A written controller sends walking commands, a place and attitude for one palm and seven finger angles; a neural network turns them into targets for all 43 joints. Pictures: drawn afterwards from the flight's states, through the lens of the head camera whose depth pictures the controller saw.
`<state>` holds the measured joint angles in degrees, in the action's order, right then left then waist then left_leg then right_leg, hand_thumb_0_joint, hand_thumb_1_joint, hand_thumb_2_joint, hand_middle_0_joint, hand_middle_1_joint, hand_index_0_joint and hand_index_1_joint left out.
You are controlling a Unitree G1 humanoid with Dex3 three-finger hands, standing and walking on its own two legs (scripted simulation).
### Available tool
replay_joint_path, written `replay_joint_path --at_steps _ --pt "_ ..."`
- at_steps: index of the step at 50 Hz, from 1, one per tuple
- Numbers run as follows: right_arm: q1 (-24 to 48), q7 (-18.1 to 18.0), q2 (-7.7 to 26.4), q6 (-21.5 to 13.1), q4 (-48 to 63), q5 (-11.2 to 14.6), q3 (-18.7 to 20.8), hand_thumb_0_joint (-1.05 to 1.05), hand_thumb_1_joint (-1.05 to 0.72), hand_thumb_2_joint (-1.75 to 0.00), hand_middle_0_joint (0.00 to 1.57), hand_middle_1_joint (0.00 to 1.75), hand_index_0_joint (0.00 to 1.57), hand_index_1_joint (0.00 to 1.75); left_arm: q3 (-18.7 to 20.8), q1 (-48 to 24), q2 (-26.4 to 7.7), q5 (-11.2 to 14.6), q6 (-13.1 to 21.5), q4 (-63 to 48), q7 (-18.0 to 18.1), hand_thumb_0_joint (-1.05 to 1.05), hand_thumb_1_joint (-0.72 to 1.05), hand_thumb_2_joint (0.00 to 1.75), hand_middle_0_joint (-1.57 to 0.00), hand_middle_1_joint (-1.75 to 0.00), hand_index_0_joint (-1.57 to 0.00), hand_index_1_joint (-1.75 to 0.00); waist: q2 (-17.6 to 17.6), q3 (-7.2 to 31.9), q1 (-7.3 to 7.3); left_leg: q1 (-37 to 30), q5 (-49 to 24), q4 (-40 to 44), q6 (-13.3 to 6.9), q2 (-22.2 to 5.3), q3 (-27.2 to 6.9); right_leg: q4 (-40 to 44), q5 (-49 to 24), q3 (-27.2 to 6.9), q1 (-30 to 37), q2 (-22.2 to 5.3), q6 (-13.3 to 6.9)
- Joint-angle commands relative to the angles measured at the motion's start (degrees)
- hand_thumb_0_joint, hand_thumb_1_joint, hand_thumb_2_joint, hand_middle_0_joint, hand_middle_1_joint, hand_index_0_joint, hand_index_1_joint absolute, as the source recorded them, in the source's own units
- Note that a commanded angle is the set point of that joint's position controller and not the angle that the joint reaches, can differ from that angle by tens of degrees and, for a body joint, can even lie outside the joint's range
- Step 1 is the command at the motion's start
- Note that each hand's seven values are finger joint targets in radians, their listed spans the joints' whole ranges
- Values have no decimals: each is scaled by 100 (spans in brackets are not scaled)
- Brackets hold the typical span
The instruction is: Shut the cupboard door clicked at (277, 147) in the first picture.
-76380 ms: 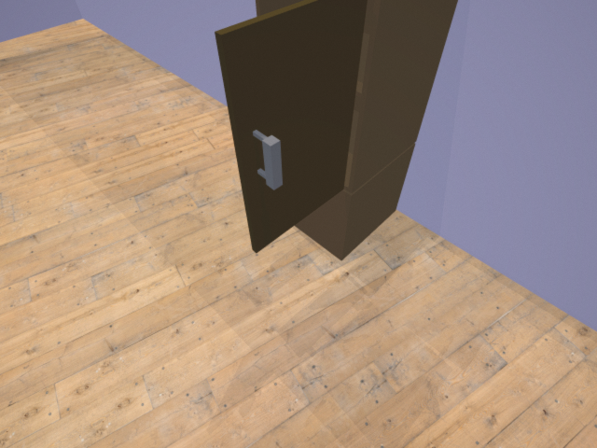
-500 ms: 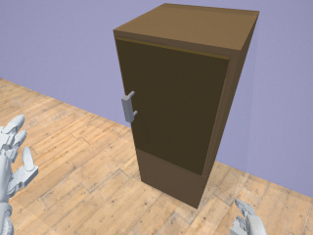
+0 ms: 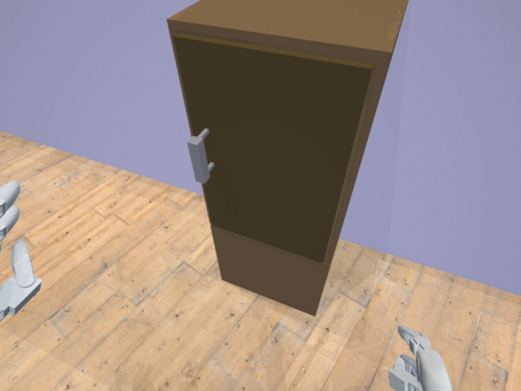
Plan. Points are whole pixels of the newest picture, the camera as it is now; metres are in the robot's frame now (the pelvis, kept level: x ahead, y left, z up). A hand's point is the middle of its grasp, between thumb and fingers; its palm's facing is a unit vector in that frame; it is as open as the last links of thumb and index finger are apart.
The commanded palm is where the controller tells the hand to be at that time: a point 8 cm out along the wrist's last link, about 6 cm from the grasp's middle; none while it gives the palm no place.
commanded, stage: step back with the hand held close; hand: left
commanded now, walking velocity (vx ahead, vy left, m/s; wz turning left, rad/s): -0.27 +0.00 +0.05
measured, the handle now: (203, 155) +0.63 +0.18 -0.01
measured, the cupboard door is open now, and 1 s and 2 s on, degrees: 0 0 0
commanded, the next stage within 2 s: stop stepping back and stand still in 0.92 s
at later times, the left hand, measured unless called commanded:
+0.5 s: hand out of the picture +0.10 +0.27 +0.17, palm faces +0.49 -0.77 -0.41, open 7.4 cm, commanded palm +0.04 +0.31 +0.18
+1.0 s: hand out of the picture +0.02 +0.30 +0.17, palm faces +0.42 -0.80 -0.44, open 7.4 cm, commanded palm -0.05 +0.32 +0.18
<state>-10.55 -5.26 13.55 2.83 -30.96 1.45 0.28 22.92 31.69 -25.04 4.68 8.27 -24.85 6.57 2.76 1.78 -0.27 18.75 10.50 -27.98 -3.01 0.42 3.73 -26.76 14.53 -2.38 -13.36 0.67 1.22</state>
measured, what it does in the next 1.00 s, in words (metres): walks backwards: right foot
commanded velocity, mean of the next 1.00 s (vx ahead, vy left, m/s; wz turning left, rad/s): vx -0.36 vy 0.00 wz -0.02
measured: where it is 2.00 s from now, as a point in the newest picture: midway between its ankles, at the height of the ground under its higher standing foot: outside the picture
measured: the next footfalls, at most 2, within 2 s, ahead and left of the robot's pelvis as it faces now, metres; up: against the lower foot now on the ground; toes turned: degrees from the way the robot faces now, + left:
right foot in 0.70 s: -0.12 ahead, -0.13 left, +0.00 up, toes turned +5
right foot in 1.04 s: -0.20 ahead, -0.10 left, +0.00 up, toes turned -2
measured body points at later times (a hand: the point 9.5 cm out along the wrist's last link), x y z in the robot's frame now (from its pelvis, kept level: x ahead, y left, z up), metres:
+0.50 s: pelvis -0.08 +0.01 -0.02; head -0.08 +0.02 +0.43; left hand +0.07 +0.31 +0.19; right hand +0.09 -0.23 -0.10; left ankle +0.04 +0.09 -0.73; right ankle -0.01 -0.13 -0.74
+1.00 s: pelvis -0.18 +0.02 -0.01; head -0.17 +0.05 +0.44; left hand -0.01 +0.34 +0.20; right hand +0.00 -0.21 -0.08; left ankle -0.01 +0.09 -0.73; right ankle -0.22 -0.10 -0.72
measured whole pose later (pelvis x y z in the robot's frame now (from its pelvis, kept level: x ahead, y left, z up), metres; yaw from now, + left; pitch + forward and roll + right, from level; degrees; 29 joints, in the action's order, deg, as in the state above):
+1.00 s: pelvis -0.18 +0.02 -0.01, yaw +2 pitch +2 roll -5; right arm -10.2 -3.7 9.6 -5.3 -34.9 -1.0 0.4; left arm 27.5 28.4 -27.8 4.9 14.9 -27.6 6.7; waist 1.5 1.1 -1.8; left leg 30.1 -0.7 -24.2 -3.5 -3.2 3.5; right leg -37.6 27.9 1.4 -15.8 5.9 -1.5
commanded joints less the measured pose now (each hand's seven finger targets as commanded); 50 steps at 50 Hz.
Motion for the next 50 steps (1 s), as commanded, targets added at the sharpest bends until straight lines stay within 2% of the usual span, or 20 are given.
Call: replay_joint_path --at_steps 1,5,12,14,17,20,23,25,26,28,31,32,36,38,39,41,42,44,45,50 --pt "546 -50 751 -391 929 -10 264 0 -90 -90 20 30 20 30 906 -249 -1103 -58 454 -1147 225 0 90 90 -20 -30 -20 -30 253 466 55 229 477 794 -32 -652 -709 131 -711 -130 306 -156 -90" --pt "450 -62 777 -575 910 -28 247 0 -90 -90 20 30 20 30 897 -335 -929 -179 638 -1058 270 0 90 90 -20 -30 -20 -30 513 167 45 1559 2432 1430 -230 -902 -1187 -396 -25 5 901 55 -41" --pt "338 -23 770 -877 796 -81 274 0 -90 -90 20 30 20 30 908 -567 -865 -296 841 -1340 267 0 90 90 -20 -30 -20 -30 556 261 38 2241 3116 1256 -296 -983 -1266 -850 230 -85 1131 120 -89" --pt "258 10 725 -928 746 -96 297 0 -90 -90 20 30 20 30 908 -500 -859 -283 865 -1280 284 0 90 90 -20 -30 -20 -30 127 229 34 1912 2799 705 -173 -698 -1026 -356 531 -462 580 -86 -225" --pt "173 72 578 -944 563 -153 270 0 -90 -90 20 30 20 30 791 -588 -902 -224 912 -1386 344 0 90 90 -20 -30 -20 -30 -671 165 -46 563 1658 -562 143 -259 -615 759 1249 -1288 -1100 -866 -600" --pt "153 99 556 -920 436 -141 273 0 -90 -90 20 30 20 30 741 -798 -993 -222 935 -1428 442 0 90 90 -20 -30 -20 -30 -816 231 -119 -81 1111 -1035 229 -137 -499 858 893 -1206 -1656 -1102 -664" --pt "228 37 616 -956 492 -118 261 0 -90 -90 20 30 20 30 859 -697 -1069 -192 1025 -1504 458 0 90 90 -20 -30 -20 -30 -100 154 -121 240 1738 154 50 -531 -1080 251 1225 -472 -1463 -402 -312" --pt "373 -17 778 -1061 573 -112 280 0 -90 -90 20 30 20 30 1117 -552 -1043 -242 1100 -1441 443 0 90 90 -20 -30 -20 -30 1207 262 -30 2113 3690 1886 -358 -1496 -2165 -1661 887 131 347 419 -25" --pt "503 -36 747 -1087 605 -137 319 0 -90 -90 20 30 20 30 1222 -611 -1146 -251 1132 -1414 413 0 90 90 -20 -30 -20 -30 1435 346 57 2646 3816 2206 -506 -1840 -2528 -2479 671 193 841 576 -3" --pt "424 45 626 -1183 523 -185 385 0 -90 -90 20 30 20 30 1351 -589 -1230 -164 1204 -1691 332 0 90 90 -20 -30 -20 -30 688 753 88 1735 2668 1719 -414 -1752 -2053 -2442 1073 137 448 475 -99" --pt "434 135 624 -1303 474 -164 391 0 -90 -90 20 30 20 30 1206 63 -1014 -38 1160 -1464 280 0 90 90 -20 -30 -20 -30 1229 652 83 1103 2296 1491 -106 -1527 -1326 -1166 1221 349 225 366 -202" --pt "425 149 555 -1313 430 -156 319 0 -90 -90 20 30 20 30 1050 21 -937 14 1184 -1517 245 0 90 90 -20 -30 -20 -30 1054 590 58 909 2141 1398 64 -1423 -1184 -559 1255 345 153 286 -249" --pt "175 158 435 -1283 81 -190 313 0 -90 -90 20 30 20 30 776 -866 -1100 -69 1294 -1672 276 0 90 90 -20 -30 -20 -30 -630 766 -81 -1125 754 -847 614 -437 -101 1127 823 -1332 -1874 -1084 -814" --pt "280 94 421 -1237 174 -164 310 0 -90 -90 20 30 20 30 657 -976 -1125 -173 1076 -1632 340 0 90 90 -20 -30 -20 -30 -1116 613 -132 -1174 427 -1371 503 -286 -154 872 -343 -1200 -2035 -1287 -766" --pt "328 54 402 -1164 201 -193 266 0 -90 -90 20 30 20 30 775 -943 -1242 -185 1001 -1567 349 0 90 90 -20 -30 -20 -30 -1044 549 -149 -985 11 -1109 462 -308 -192 607 -940 -982 -1825 -1158 -630" --pt "494 -49 518 -1082 226 -175 261 0 -90 -90 20 30 20 30 823 -1224 -1280 -158 932 -1610 303 0 90 90 -20 -30 -20 -30 -10 198 -137 -661 -689 40 370 -557 -554 48 -821 -362 -1561 -386 -217" --pt "539 -59 548 -1105 289 -142 268 0 -90 -90 20 30 20 30 891 -1031 -1223 -138 992 -1481 277 0 90 90 -20 -30 -20 -30 513 194 -78 -307 -195 783 210 -941 -921 -236 -20 -58 -1111 95 -74" --pt "573 -9 724 -1172 428 -192 350 0 -90 -90 20 30 20 30 1235 -662 -1219 -96 1114 -1318 201 0 90 90 -20 -30 -20 -30 1477 411 15 1474 3305 2564 -88 -1871 -2168 -1699 1261 289 564 685 -84" --pt "496 12 698 -1116 407 -285 363 0 -90 -90 20 30 20 30 1326 -437 -1193 -66 1059 -1270 170 0 90 90 -20 -30 -20 -30 1388 551 63 1894 3509 2785 -5 -1977 -2216 -2127 1354 349 954 721 -190" --pt "378 223 487 -1131 432 -223 325 0 -90 -90 20 30 20 30 1016 96 -1058 151 1052 -1913 130 0 90 90 -20 -30 -20 -30 933 1124 80 348 1564 1341 476 -1093 -636 120 1206 386 417 190 -406"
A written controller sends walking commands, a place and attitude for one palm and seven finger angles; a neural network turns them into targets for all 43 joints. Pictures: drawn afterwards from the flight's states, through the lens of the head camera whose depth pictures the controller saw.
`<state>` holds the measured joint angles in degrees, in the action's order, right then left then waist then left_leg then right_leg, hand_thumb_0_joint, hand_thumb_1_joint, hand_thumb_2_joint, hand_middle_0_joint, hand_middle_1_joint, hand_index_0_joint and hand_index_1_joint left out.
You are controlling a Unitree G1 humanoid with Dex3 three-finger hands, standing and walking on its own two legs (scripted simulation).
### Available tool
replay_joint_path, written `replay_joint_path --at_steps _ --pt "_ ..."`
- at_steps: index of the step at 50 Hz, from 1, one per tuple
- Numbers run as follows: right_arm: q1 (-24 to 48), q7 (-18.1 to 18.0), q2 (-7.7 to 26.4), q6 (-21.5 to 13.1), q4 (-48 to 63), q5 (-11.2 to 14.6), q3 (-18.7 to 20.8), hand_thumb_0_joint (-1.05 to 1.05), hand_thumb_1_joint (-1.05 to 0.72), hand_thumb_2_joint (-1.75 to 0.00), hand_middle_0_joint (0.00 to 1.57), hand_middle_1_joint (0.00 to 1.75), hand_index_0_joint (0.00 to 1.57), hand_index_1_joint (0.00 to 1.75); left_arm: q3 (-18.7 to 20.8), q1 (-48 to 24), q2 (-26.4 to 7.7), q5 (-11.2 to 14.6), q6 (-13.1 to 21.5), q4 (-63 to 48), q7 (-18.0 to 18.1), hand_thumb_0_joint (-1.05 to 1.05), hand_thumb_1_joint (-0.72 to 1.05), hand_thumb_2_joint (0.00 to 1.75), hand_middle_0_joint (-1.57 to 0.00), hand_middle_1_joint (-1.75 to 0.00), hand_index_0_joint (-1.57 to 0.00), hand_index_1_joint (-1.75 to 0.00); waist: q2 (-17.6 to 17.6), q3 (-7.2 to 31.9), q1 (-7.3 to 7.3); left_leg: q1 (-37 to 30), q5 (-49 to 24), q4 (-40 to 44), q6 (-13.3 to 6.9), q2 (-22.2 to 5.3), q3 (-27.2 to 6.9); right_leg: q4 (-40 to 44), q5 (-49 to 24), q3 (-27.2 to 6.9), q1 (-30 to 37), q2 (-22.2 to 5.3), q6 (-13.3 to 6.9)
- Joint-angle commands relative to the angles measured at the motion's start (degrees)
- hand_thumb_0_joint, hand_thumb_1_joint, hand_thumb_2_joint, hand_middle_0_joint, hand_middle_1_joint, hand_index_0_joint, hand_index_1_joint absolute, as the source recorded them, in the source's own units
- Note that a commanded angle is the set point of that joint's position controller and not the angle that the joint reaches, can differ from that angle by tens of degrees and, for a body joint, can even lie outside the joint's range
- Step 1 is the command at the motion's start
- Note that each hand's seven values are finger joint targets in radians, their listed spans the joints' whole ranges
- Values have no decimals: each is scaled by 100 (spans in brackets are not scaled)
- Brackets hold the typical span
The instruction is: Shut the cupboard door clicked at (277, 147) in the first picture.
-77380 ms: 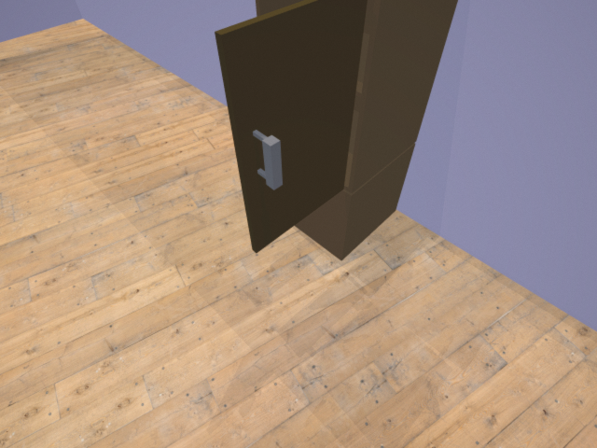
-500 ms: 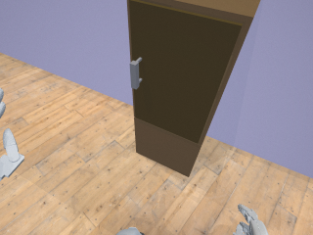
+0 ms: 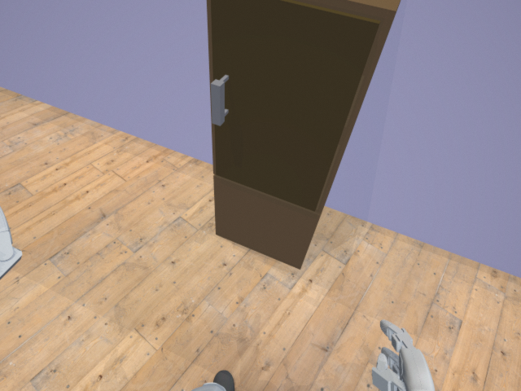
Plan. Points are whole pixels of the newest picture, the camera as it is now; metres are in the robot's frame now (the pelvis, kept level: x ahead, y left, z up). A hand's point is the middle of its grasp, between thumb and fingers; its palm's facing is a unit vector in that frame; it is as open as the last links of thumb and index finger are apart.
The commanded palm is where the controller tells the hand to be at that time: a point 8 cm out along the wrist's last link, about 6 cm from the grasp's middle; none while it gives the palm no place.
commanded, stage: stop stepping back and stand still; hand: left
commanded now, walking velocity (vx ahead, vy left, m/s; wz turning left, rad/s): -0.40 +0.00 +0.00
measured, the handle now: (221, 99) +0.82 +0.13 +0.00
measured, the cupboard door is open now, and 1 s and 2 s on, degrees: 0 0 0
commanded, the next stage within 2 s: let the arm hang, fingers relaxed in 1.22 s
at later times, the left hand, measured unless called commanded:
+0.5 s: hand out of the picture +0.14 +0.27 +0.18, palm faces +0.30 -0.83 -0.48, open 7.4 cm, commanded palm +0.09 +0.32 +0.19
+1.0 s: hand out of the picture +0.18 +0.29 +0.17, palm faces +0.34 -0.82 -0.47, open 7.4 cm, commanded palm +0.12 +0.33 +0.19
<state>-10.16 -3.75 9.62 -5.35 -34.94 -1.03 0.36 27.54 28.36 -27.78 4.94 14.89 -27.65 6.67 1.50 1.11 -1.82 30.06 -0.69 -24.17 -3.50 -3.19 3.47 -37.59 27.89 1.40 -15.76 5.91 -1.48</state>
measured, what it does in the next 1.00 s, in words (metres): steps on the spot: right foot, then left foot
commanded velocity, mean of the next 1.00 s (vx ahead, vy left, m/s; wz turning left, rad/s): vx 0.08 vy -0.06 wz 0.00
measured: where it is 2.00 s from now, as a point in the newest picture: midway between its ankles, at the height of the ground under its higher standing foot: outside the picture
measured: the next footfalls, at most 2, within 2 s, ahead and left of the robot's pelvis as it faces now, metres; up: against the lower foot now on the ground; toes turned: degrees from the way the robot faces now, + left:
right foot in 0.04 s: -0.01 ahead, -0.12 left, +0.00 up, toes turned -3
left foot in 0.20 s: +0.04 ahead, +0.16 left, +0.00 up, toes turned -1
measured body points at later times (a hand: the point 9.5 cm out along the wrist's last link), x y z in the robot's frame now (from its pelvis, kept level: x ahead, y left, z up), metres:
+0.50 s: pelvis -0.08 +0.04 +0.01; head -0.08 +0.05 +0.46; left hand +0.12 +0.31 +0.21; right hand +0.03 -0.20 -0.08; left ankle +0.02 +0.11 -0.71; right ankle -0.11 -0.04 -0.73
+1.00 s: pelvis -0.04 +0.04 +0.01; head -0.03 +0.04 +0.46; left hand +0.15 +0.33 +0.20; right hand +0.11 -0.18 -0.08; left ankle +0.00 +0.16 -0.73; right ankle -0.10 -0.04 -0.73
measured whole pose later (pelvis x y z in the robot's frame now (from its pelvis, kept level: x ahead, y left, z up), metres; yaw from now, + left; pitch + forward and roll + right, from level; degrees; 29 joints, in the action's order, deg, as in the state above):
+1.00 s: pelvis -0.04 +0.04 +0.01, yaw -5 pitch +2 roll -1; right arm -12.1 -3.9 9.3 -4.9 -35.3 0.1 -2.1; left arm 23.3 33.3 -23.8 3.7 9.8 -27.9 8.7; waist 0.7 1.6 -0.4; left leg 18.7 12.0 -28.9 0.3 -2.6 3.2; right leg -26.1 17.7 0.9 -10.1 3.4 -2.7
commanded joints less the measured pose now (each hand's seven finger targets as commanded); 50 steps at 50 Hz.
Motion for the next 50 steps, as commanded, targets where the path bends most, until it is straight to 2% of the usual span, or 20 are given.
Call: replay_joint_path --at_steps 1,3,4,6,8,10,11,13,19,20,23,24,26,30,31,33,35,41,45,50 --pt "209 83 848 -295 749 18 313 0 -90 -90 20 30 20 30 599 481 -880 94 372 -1668 157 0 90 90 -20 -30 -20 -30 586 1145 179 -1210 2312 240 596 -454 -352 1873 -307 -432 141 -744 -234" --pt "62 54 871 -261 655 10 267 0 -90 -90 20 30 20 30 480 -3 -1057 -45 309 -1676 285 0 90 90 -20 -30 -20 -30 -797 690 70 -2176 1989 -2150 713 233 -87 2928 484 -1836 -1924 -2203 -796" --pt "-6 21 907 -207 605 38 323 0 -90 -90 20 30 20 30 306 27 -828 -110 92 -1225 331 0 90 90 -20 -30 -20 -30 -1256 422 111 -1906 2246 -3050 660 238 -486 2854 1338 -2004 -2328 -2405 -1013" --pt "58 -54 974 -89 600 8 248 0 -90 -90 20 30 20 30 256 -467 -800 -167 -139 -1265 389 0 90 90 -20 -30 -20 -30 -854 25 26 -1424 2350 -3009 515 84 -674 2391 1141 -1549 -2109 -2110 -851" --pt "46 -217 969 -106 521 53 129 0 -90 -90 20 30 20 30 113 -909 -648 -256 -213 -792 467 0 90 90 -20 -30 -20 -30 85 -399 -79 -1375 2024 -914 358 63 -632 1585 242 -791 -1442 -1391 -334" --pt "73 -299 1075 -314 626 135 138 0 -90 -90 20 30 20 30 123 -1325 -676 -285 -130 -923 478 0 90 90 -20 -30 -20 -30 899 -430 50 -789 3097 763 106 -526 -1670 893 -211 -338 -570 -586 99" --pt "101 -330 1086 -418 711 198 186 0 -90 -90 20 30 20 30 264 -1240 -842 -271 -57 -1048 467 0 90 90 -20 -30 -20 -30 908 -142 76 -733 4064 1342 40 -843 -2239 512 -324 -198 -172 -401 200" --pt "143 -244 957 -427 668 70 129 0 -90 -90 20 30 20 30 294 -775 -706 -312 -73 -1335 390 0 90 90 -20 -30 -20 -30 1827 29 86 -361 5331 2311 341 -1000 -2740 -594 -152 -106 96 -63 192" --pt "105 -8 848 -344 752 -13 127 0 -90 -90 20 30 20 30 282 526 -649 -223 -265 -1529 339 0 90 90 -20 -30 -20 -30 749 465 136 -365 3374 1185 542 -308 -952 1524 -457 178 1459 -198 -134" --pt "33 -8 854 -251 720 -33 147 0 -90 -90 20 30 20 30 397 538 -769 -217 -295 -1460 343 0 90 90 -20 -30 -20 -30 462 499 105 -330 3077 548 567 -116 -699 1766 -403 -161 1386 -549 -330" --pt "-91 -5 887 -43 567 -23 227 0 -90 -90 20 30 20 30 528 72 -851 -133 -264 -1139 421 0 90 90 -20 -30 -20 -30 -873 426 84 -73 2034 -2233 485 157 -325 2680 768 -2241 501 -2309 -1201" --pt "-107 -5 899 -20 581 47 256 0 -90 -90 20 30 20 30 451 120 -708 -142 -299 -789 452 0 90 90 -20 -30 -20 -30 -1079 188 97 217 2199 -2733 455 111 -505 2693 1090 -2354 278 -2366 -1274" --pt "29 -37 950 8 607 84 242 0 -90 -90 20 30 20 30 361 -185 -699 -170 -283 -723 475 0 90 90 -20 -30 -20 -30 -686 -151 54 220 2235 -2600 397 -57 -531 2453 771 -1958 46 -2207 -1136" --pt "143 -185 912 -125 531 43 156 0 -90 -90 20 30 20 30 138 -728 -680 -288 -168 -928 493 0 90 90 -20 -30 -20 -30 -139 -341 27 -1561 1921 -840 238 68 -53 1779 508 -847 -725 -1543 -634" --pt "179 -233 999 -194 586 69 210 0 -90 -90 20 30 20 30 150 -770 -708 -259 -154 -1105 470 0 90 90 -20 -30 -20 -30 260 -336 21 -1817 2105 -347 134 -151 -431 1312 259 -606 -831 -1297 -434" --pt "216 -218 1064 -276 705 87 198 0 -90 -90 20 30 20 30 242 -627 -707 -231 -66 -1496 438 0 90 90 -20 -30 -20 -30 1084 -123 78 -1886 2431 618 -226 -1047 -2075 200 -452 -56 -777 -531 37" --pt "192 -186 896 -339 634 10 108 0 -90 -90 20 30 20 30 346 -492 -722 -254 -53 -1453 378 0 90 90 -20 -30 -20 -30 1294 -266 60 -1078 3649 1492 -263 -1279 -2587 -203 -392 -151 -289 -485 128" --pt "18 -59 897 -449 682 84 164 0 -90 -90 20 30 20 30 456 286 -580 -204 -49 -1191 367 0 90 90 -20 -30 -20 -30 532 419 121 -1333 1561 452 196 -573 -840 1424 -1606 -247 694 -627 74" --pt "-41 -43 868 -281 720 139 171 0 -90 -90 20 30 20 30 345 418 -502 -124 -157 -992 351 0 90 90 -20 -30 -20 -30 126 863 90 -1814 -183 -260 309 -408 -505 1380 -3038 -564 703 -852 5" --pt "96 -124 825 -138 828 177 116 0 -90 -90 20 30 20 30 304 244 -612 -117 -263 -1012 368 0 90 90 -20 -30 -20 -30 -3 958 109 -2010 -698 -453 296 -330 -369 1349 -3969 -581 748 -954 71"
